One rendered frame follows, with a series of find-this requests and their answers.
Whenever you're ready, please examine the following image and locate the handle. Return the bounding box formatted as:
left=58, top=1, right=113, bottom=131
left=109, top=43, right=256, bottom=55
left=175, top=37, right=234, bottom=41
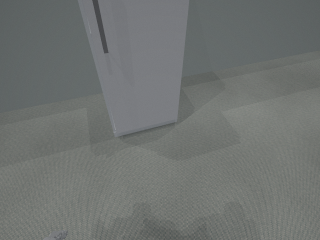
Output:
left=92, top=0, right=109, bottom=54

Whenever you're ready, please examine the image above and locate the left robot hand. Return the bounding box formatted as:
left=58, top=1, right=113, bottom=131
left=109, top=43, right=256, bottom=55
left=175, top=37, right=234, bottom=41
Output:
left=43, top=230, right=68, bottom=240

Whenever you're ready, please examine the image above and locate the fridge door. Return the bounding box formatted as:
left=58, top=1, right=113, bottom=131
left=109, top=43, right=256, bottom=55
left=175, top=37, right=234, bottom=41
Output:
left=83, top=0, right=189, bottom=134

